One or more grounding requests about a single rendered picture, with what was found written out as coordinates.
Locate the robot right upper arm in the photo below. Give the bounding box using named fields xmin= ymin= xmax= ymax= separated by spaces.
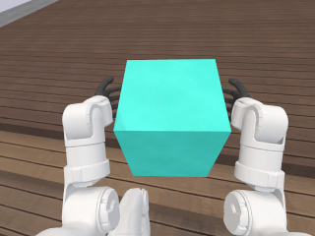
xmin=223 ymin=189 xmax=312 ymax=236

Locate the robot left hand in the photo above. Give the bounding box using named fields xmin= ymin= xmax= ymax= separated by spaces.
xmin=94 ymin=76 xmax=122 ymax=118

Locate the robot left shin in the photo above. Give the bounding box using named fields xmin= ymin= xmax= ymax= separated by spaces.
xmin=141 ymin=212 xmax=151 ymax=236

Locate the robot right forearm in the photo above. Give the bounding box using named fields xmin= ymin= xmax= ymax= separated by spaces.
xmin=230 ymin=97 xmax=288 ymax=225

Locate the left robot thigh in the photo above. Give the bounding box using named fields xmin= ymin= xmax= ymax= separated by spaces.
xmin=107 ymin=188 xmax=149 ymax=236

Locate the robot left forearm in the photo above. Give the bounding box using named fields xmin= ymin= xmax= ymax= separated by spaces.
xmin=62 ymin=95 xmax=113 ymax=223

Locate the carton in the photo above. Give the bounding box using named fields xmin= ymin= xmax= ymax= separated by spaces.
xmin=113 ymin=59 xmax=231 ymax=177

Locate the robot left upper arm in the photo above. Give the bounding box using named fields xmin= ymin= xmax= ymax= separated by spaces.
xmin=35 ymin=186 xmax=120 ymax=236

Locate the robot right hand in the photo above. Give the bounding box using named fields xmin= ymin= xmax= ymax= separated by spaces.
xmin=221 ymin=78 xmax=250 ymax=122

